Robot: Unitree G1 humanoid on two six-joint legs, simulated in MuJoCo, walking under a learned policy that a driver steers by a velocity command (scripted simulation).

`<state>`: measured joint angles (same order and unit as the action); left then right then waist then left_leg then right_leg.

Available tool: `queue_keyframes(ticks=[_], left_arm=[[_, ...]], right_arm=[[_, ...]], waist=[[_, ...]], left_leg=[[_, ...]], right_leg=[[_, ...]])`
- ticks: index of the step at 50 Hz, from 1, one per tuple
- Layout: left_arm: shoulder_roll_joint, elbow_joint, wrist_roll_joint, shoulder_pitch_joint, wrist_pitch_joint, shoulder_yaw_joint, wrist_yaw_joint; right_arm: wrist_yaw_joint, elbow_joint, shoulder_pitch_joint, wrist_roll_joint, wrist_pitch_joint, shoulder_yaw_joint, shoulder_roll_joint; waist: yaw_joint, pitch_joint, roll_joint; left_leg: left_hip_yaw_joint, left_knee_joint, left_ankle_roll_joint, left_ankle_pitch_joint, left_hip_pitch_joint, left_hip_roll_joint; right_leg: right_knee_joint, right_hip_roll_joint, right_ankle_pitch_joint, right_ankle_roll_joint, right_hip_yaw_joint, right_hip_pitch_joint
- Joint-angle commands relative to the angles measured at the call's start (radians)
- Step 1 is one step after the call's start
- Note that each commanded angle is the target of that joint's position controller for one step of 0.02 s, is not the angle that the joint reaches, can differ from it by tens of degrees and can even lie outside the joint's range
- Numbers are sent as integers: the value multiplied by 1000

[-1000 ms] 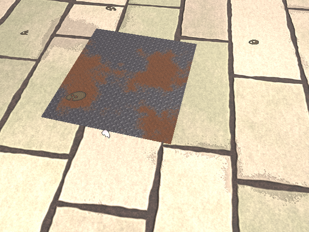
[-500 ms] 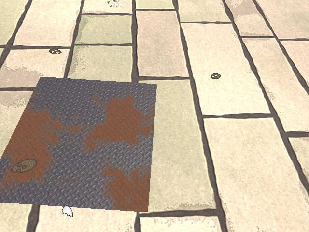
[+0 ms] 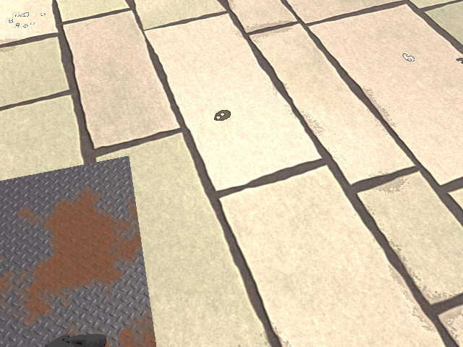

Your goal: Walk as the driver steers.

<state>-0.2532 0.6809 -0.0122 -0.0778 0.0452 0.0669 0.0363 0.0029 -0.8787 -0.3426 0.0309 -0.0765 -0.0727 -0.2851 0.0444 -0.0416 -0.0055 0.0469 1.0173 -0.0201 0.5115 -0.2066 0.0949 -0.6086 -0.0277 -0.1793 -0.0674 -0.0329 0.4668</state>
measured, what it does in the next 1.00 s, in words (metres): walks ahead: left foot, then right foot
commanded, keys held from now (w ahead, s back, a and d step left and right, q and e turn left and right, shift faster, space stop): w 0.90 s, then w+q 0.10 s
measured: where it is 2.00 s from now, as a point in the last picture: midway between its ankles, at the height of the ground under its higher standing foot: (191, 160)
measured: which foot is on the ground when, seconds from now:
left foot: up 0.00-0.44, down 0.46-1.00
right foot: down 0.00-0.46, up 0.48-0.98, down 1.00-1.00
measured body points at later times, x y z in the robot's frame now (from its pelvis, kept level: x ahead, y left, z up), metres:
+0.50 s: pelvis +0.29 +0.04 +0.00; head +0.33 +0.05 +0.45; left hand +0.29 +0.33 -0.14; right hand +0.50 -0.20 -0.09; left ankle +0.41 +0.14 -0.72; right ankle +0.10 -0.09 -0.68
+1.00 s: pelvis +0.57 +0.01 +0.00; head +0.60 +0.00 +0.45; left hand +0.79 +0.25 -0.08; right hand +0.56 -0.28 -0.13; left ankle +0.41 +0.14 -0.72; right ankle +0.69 -0.10 -0.73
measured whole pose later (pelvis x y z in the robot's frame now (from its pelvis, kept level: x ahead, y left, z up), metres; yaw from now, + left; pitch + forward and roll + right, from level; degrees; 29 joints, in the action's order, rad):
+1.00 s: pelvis +0.57 +0.01 +0.00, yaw +1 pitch +2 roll +2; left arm -0.25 0.75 -0.01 -0.03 0.09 0.04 0.03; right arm 0.00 -0.94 -0.38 0.02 -0.05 -0.06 -0.30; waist 0.08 -0.01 0.01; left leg 0.01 0.41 0.00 0.44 0.01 -0.01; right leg -0.49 0.03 -0.05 -0.05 -0.01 0.48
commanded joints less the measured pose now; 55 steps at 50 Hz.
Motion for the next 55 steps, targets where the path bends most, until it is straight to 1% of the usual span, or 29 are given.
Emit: queue_keyframes(ticks=[1, 2, 3, 6, 9, 12, 17, 20, 22, 23, 24, 25, 26, 27, 28, 29, 32, 39, 42, 45, 47, 48, 49, 50, 51, 52, 53, 54, 55], left_arm=[[-158, 22, -3, -239, 19, 44, -9], [-124, 19, 4, -179, 22, 34, -8], [-97, 13, 16, -148, 26, 25, -8], [-111, 34, 10, -145, 44, 29, -14], [-132, 67, 6, -183, 47, 31, -30], [-147, 92, 1, -228, 42, 30, -37], [-169, 150, -9, -312, 28, 35, -41], [-190, 167, -7, -309, 11, 43, -48], [-190, 163, -2, -279, -1, 39, -51], [-154, 144, 13, -290, -3, 21, -55], [-30, 133, 10, -428, 17, -16, -42], [-101, 151, 0, -382, 40, -3, -37], [-162, 120, -25, -283, 53, 14, -32], [-159, 104, -28, -218, 58, 11, -36], [-150, 98, -13, -184, 56, 14, -41], [-141, 102, -6, -202, 45, 19, -44], [-96, 114, 0, -233, 17, 12, -48], [-64, 55, 7, -6, 29, -3, -36], [-64, 29, -1, 81, 35, -8, -23], [-81, 3, -5, 126, 43, -8, -6], [-107, 4, -3, 92, 51, 1, 0], [-128, 23, 0, 16, 55, 13, -2], [-176, 70, 4, -136, 58, 39, -10], [-251, 102, 19, -323, 57, 61, -21], [-321, 123, 19, -364, 47, 75, -22], [-211, 113, 12, -362, 46, 48, -23], [-167, 105, 11, -290, 48, 32, -27], [-142, 98, 14, -220, 51, 24, -28], [-111, 98, 16, -169, 54, 15, -26]], right_arm=[[0, 125, 110, 11, -59, -15, -127], [5, 118, 121, -12, -57, -19, -125], [2, 108, 93, -15, -47, -21, -120], [-2, 102, 80, -19, -13, -13, -76], [-2, 132, 179, -32, -6, -2, -54], [-18, 154, 284, -24, -14, 13, -31], [-44, 197, 405, -14, -21, 17, -50], [-56, 197, 370, -18, -25, 10, -78], [-46, 137, 165, -22, -24, -22, -137], [-37, 100, -9, -32, -22, -40, -199], [-39, 75, -90, -37, -20, -59, -281], [-41, 76, -96, -22, -18, -33, -187], [-37, 86, -14, -18, -19, -20, -153], [-34, 101, 61, -24, -17, -13, -134], [-35, 104, 111, -33, -17, -6, -110], [-36, 106, 136, -44, -23, 3, -87], [-35, 90, 138, -37, -35, 2, -93], [-7, 40, 54, -23, -22, -9, -146], [-5, 8, -3, -15, -12, -12, -157], [-1, -15, -25, -10, 5, -19, -167], [3, -22, -21, -6, 16, -24, -177], [5, -18, 3, -4, 20, -25, -184], [5, -13, 11, -8, 23, -15, -160], [4, 14, 8, -30, 21, 9, -100], [-2, 26, -125, -23, 1, 42, 15], [-4, 8, -70, 1, -13, 16, -100], [-6, 36, 17, 20, -20, -2, -151], [-1, 44, 62, 16, -18, -3, -142], [2, 46, 81, 4, -11, -8, -132]], waist=[[-132, 181, 90], [-98, 129, 74], [-61, 116, 89], [-25, 84, 58], [-44, 34, 44], [-83, 5, 53], [-117, -36, 58], [-81, -5, 78], [30, 126, 81], [90, 270, 9], [35, 412, -253], [71, 439, -219], [63, 273, -156], [36, 177, -69], [8, 104, -36], [-27, 87, -65], [-59, 72, -82], [3, 8, -53], [37, -17, -52], [36, -32, -59], [1, -15, -71], [-49, 25, -77], [-119, 124, -58], [-184, 288, 44], [-117, 406, 314], [-163, 379, 215], [-156, 236, 166], [-127, 166, 109], [-103, 104, 100]], left_leg=[[-102, 267, 47, -105, -586, 27], [-102, 202, 43, -165, -538, 52], [-114, 171, 42, -210, -474, 70], [-104, 75, 16, -268, -446, 75], [-92, -109, -8, -428, -493, 66], [-61, -326, 0, -605, -438, 25], [-65, -480, 36, -610, -454, -12], [-47, -513, 77, -487, -388, -41], [11, -530, 124, -468, -90, -103], [-130, -477, 179, -530, 222, 28], [-623, -571, 355, -301, 591, 268], [-791, -693, 346, -174, 616, 278], [-643, -713, 294, -149, 486, 252], [-523, -734, 267, -216, 330, 216], [-434, -764, 257, -306, 193, 181], [-374, -794, 245, -366, 108, 150], [-277, -864, 262, -445, 16, 124], [-125, -904, 223, -510, 51, 81], [-122, -885, 222, -491, 112, 106], [-140, -831, 211, -532, 214, 155], [-171, -765, 195, -628, 240, 170], [-162, -682, 180, -759, 230, 151], [-128, -513, 153, -835, 173, 93], [-82, -207, 113, -609, -23, 24], [-57, 123, 50, 18, -410, -148], [-181, 248, 53, 74, -511, -103], [-172, 270, 64, -15, -567, -57], [-150, 242, 61, -104, -539, -10], [-151, 193, 55, -167, -511, 15]], right_leg=[[305, 314, 34, -219, 482, -610], [330, 279, 116, -202, 402, -492], [360, 255, 171, -195, 353, -417], [428, 248, 274, -210, 269, -332], [455, 222, 326, -191, 185, -321], [472, 186, 266, -152, 117, -312], [434, 250, 231, -133, 132, -461], [342, 278, 409, -103, 134, -552], [93, 215, 691, -64, 84, -522], [-184, 161, 486, -30, 48, -337], [-580, -27, -115, 48, 36, 82], [-693, -24, -395, 38, 174, 204], [-728, 32, -333, 28, 162, 288], [-684, 87, -239, 24, 128, 272], [-617, 122, -176, 28, 112, 240], [-570, 152, -131, 29, 120, 175], [-484, 170, -76, 53, 104, 123], [-72, 144, 265, 87, 62, 158], [24, 121, 286, 83, 48, 148], [85, 110, 204, 52, 57, 168], [118, 90, 126, 29, 53, 89], [147, 62, 111, 12, 29, -28], [155, 52, 125, -15, 18, -253], [112, 226, 140, -77, 196, -568], [211, 450, -40, -223, 633, -878], [285, 434, -193, -208, 695, -833], [308, 405, -183, -160, 543, -712], [337, 367, -114, -134, 433, -585], [375, 332, -50, -120, 346, -482]])
Velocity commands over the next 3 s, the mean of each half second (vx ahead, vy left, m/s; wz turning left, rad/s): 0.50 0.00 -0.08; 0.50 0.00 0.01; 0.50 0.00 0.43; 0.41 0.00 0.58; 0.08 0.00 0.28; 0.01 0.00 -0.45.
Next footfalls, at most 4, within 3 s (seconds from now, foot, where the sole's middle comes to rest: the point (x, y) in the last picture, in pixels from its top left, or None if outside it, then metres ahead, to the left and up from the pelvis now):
0.46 left None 0.45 0.14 -0.76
1.00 right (269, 250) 0.73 -0.11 -0.76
1.54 left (178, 190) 0.98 0.18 -0.76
2.00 right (192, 122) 1.31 0.14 -0.76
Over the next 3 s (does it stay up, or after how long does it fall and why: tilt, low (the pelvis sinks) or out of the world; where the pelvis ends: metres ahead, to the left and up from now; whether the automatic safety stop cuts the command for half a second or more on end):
stays up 1.18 0.16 0.02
